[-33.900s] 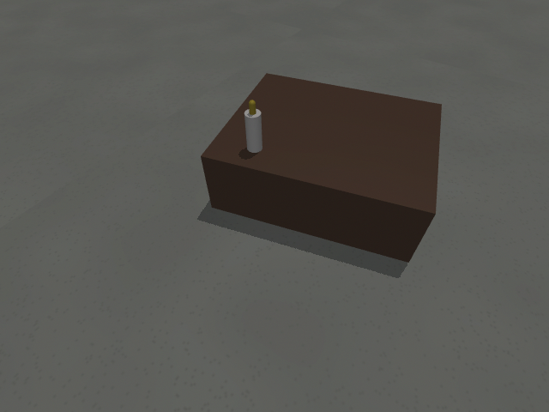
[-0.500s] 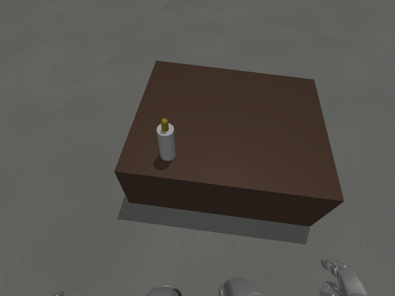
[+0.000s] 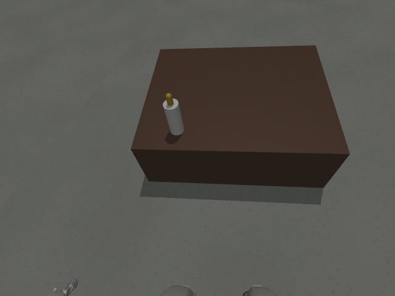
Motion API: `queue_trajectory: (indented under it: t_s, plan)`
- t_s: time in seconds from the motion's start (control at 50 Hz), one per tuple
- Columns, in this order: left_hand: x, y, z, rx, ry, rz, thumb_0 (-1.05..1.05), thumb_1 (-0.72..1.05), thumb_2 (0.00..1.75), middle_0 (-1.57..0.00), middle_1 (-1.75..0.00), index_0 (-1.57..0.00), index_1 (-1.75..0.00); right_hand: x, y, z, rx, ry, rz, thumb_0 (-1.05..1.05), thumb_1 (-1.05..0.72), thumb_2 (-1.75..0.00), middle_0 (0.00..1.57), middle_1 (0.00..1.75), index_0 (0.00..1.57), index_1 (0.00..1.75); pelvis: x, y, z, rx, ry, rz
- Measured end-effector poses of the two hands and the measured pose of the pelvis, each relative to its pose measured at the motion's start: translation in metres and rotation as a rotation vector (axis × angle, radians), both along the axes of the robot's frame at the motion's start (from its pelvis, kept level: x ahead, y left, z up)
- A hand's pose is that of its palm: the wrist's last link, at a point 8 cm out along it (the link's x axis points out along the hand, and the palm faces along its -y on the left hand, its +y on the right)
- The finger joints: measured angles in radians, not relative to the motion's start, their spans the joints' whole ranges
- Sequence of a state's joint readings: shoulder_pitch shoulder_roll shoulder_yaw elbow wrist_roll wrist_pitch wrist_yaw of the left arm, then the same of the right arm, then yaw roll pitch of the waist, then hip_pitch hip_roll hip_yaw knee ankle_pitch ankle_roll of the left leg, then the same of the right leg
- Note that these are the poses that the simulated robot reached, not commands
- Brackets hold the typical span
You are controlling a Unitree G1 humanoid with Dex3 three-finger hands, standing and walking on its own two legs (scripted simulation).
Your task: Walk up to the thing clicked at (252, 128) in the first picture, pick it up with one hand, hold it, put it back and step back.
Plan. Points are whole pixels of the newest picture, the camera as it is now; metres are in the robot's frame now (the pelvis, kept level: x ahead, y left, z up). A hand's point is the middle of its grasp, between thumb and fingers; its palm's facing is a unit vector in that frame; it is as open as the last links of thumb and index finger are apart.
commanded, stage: step back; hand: left
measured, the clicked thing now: (173, 113) +0.86 +0.15 -0.32
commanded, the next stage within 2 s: stand in 1.76 s
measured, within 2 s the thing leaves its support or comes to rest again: neither
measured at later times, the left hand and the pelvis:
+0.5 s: hand out of the picture -0.09 +0.30 -0.17, palm faces -0.08 -0.91 -0.40, open 7.4 cm; pelvis -0.18 +0.03 -0.01, yaw -5 degrees
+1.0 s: hand out of the picture -0.19 +0.31 -0.15, palm faces +0.01 -0.95 -0.32, open 7.4 cm; pelvis -0.28 +0.05 +0.00, yaw -1 degrees
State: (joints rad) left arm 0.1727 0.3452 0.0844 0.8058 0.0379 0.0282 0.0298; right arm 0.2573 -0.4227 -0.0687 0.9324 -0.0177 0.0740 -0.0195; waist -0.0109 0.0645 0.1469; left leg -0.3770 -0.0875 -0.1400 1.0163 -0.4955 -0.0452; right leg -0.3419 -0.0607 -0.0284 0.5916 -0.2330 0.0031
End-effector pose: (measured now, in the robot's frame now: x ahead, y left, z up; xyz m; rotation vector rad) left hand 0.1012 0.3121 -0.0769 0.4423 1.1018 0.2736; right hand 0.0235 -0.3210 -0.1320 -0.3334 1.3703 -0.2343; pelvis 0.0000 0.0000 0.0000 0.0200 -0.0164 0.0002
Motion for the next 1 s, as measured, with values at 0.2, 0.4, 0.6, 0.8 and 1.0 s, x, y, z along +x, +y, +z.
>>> queue_trajectory:
  t_s: [0.2, 0.4, 0.6, 0.8, 1.0]
  plan:
    - [-0.03, 0.02, -0.037, -0.115, -0.082, -0.003, 0.01, 0.91, 0.89, -0.21, -0.3, -0.2, -0.3, -0.033, 0.043, 0.021, -0.036, -0.108, 0.067, 0.01, -0.91, -0.89, 0.2, 0.3, 0.2, 0.3, -0.071, 0.03, -0.01, -0.024, -0.049, 0.03]
    - [-0.139, 0.033, -0.043, -0.114, 0.067, 0.013, 0.01, 0.91, 0.89, -0.21, -0.3, -0.2, -0.3, -0.037, 0.049, 0.045, -0.065, -0.255, 0.115, 0.01, -0.9, -0.89, 0.2, 0.3, 0.21, 0.3, -0.134, 0.036, 0.0, -0.045, -0.003, -0.044]
    - [-0.254, 0.024, -0.033, -0.068, 0.177, 0.011, 0.01, 0.91, 0.89, -0.21, -0.3, -0.2, -0.3, -0.11, 0.039, 0.015, 0.003, -0.267, 0.051, 0.01, -0.9, -0.89, 0.2, 0.3, 0.2, 0.3, -0.208, 0.026, -0.008, -0.02, -0.025, -0.087]
    - [-0.274, 0.049, -0.025, -0.046, 0.036, 0.005, 0.01, 0.9, 0.89, -0.21, -0.3, -0.2, -0.3, -0.217, 0.05, 0.009, -0.022, -0.13, 0.065, 0.01, -0.91, -0.89, 0.2, 0.3, 0.2, 0.3, -0.259, 0.044, -0.009, -0.019, 0.002, -0.005]
    - [-0.303, 0.041, -0.039, -0.165, 0.027, 0.026, 0.01, 0.91, 0.89, -0.21, -0.3, -0.2, -0.3, -0.263, 0.069, 0.035, -0.028, -0.17, 0.054, 0.01, -0.9, -0.89, 0.2, 0.3, 0.21, 0.3, -0.285, 0.046, 0.003, -0.015, -0.04, -0.025]
